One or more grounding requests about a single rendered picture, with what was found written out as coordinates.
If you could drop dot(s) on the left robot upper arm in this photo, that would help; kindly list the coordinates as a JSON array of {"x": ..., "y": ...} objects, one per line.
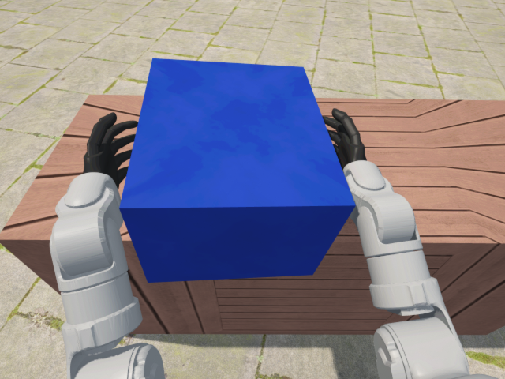
[{"x": 135, "y": 361}]

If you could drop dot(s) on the right robot forearm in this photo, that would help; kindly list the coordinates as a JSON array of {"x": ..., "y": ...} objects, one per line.
[{"x": 401, "y": 282}]

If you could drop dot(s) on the carton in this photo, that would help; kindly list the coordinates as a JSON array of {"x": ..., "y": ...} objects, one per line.
[{"x": 232, "y": 174}]

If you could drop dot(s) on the pedestal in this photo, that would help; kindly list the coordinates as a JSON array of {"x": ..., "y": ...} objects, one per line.
[{"x": 446, "y": 157}]

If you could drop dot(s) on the left robot forearm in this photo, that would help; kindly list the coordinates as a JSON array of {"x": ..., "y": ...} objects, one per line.
[{"x": 91, "y": 269}]

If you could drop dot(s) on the robot right hand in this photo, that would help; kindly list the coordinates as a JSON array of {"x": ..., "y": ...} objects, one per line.
[{"x": 350, "y": 148}]

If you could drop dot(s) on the right robot upper arm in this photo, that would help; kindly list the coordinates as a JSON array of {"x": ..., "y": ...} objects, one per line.
[{"x": 420, "y": 349}]

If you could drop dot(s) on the robot left hand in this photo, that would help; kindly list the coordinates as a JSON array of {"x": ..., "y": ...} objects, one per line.
[{"x": 101, "y": 149}]

